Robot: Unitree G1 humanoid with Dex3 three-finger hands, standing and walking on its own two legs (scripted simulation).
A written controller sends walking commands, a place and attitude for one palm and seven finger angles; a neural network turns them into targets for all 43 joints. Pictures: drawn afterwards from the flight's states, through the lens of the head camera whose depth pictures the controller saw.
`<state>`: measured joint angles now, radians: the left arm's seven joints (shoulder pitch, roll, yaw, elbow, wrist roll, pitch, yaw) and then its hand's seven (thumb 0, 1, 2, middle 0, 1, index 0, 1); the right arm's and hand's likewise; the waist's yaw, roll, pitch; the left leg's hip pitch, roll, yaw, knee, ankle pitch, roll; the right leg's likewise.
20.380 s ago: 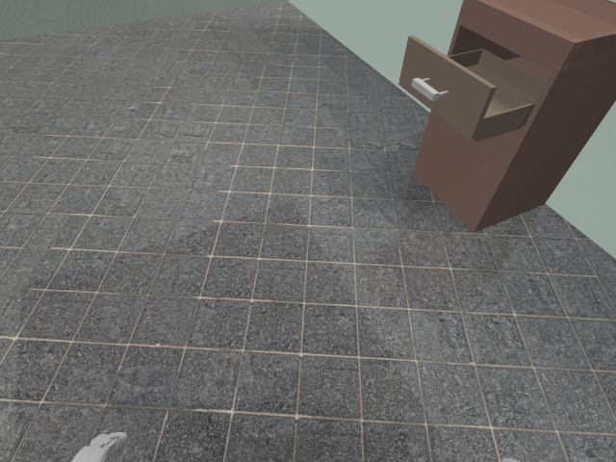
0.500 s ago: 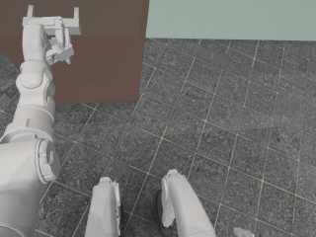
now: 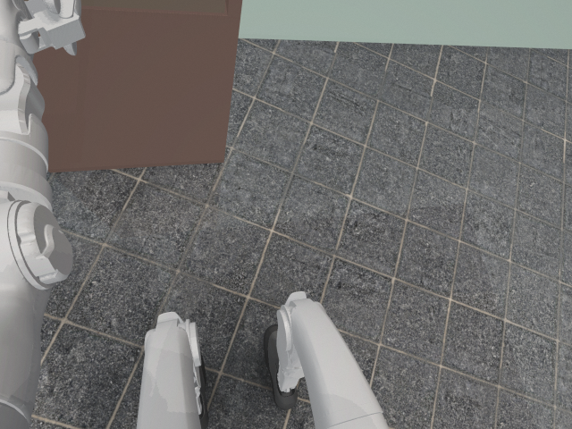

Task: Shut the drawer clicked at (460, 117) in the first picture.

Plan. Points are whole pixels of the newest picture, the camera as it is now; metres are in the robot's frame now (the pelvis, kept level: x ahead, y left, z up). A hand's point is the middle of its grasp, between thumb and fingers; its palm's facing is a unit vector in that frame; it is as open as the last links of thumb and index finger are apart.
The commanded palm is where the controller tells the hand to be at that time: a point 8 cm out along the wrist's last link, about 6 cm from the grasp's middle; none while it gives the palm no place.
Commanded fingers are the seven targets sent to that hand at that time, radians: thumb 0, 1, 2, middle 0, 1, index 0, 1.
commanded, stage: push the drawer shut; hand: left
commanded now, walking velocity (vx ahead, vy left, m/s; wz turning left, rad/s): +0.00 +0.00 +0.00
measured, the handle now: out of the picture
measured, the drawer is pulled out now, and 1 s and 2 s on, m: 0.00 0.00 0.00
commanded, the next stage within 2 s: pull the fist back off the drawer in 0.08 s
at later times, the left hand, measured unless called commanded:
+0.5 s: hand (63, 10) +0.60 +0.18 +0.06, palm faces +0.03 -1.00 -0.06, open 3.3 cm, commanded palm +0.61 +0.17 +0.06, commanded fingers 0.00 0.90 0.90 -1.40 -1.60 -1.40 -1.60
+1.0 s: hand (83, 20) +0.59 +0.17 +0.06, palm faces +0.04 -1.00 -0.04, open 3.1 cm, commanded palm +0.55 +0.19 +0.07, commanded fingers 0.00 0.90 0.90 -1.40 -1.60 -1.40 -1.60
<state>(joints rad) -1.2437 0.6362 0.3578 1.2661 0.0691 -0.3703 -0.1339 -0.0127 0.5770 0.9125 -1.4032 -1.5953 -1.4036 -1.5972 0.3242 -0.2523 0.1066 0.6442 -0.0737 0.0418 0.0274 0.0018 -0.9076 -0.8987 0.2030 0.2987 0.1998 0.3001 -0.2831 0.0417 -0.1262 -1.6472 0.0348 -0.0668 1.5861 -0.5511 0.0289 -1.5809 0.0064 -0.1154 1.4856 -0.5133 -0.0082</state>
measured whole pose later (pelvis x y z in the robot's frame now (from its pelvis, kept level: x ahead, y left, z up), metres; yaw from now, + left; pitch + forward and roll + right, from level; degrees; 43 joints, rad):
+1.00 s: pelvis +0.03 +0.00 +0.02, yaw +0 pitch +34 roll -5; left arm -1.04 0.51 0.41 1.11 0.02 -0.40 -0.12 0.00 0.79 0.88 -1.40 -1.60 -1.40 -1.60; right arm 0.30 -0.25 0.07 0.61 -0.06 0.06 0.05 0.00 -0.91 -0.90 0.20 0.30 0.20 0.30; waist -0.23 0.06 -0.13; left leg -1.52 0.05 -0.04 1.51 -0.58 0.03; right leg -1.48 0.02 -0.08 1.42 -0.54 -0.01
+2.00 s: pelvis +0.10 +0.00 +0.19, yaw +3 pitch -1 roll -1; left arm 0.37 0.32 0.17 -0.27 -0.07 -0.02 0.10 0.01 0.89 0.90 -1.40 -1.59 -1.40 -1.60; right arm 0.20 -0.22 0.06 0.56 0.02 -0.01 -0.08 0.01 -0.91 -0.90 0.20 0.30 0.20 0.30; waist 0.04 0.07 -0.03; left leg -0.19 0.00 0.02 0.54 -0.33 0.02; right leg -0.18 -0.01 -0.02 0.51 -0.31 0.01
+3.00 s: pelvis +0.03 +0.02 +0.19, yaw +2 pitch -1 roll +0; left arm 0.63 0.41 0.39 -0.56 -0.03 -0.23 0.13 0.01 0.89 0.90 -1.41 -1.59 -1.41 -1.60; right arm 0.19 -0.22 -0.01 0.55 0.00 -0.03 -0.08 0.01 -0.91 -0.90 0.20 0.30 0.20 0.30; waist 0.02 0.02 0.03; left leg -0.28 -0.03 0.06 0.50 -0.21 0.05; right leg -0.29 -0.03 0.01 0.50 -0.20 0.03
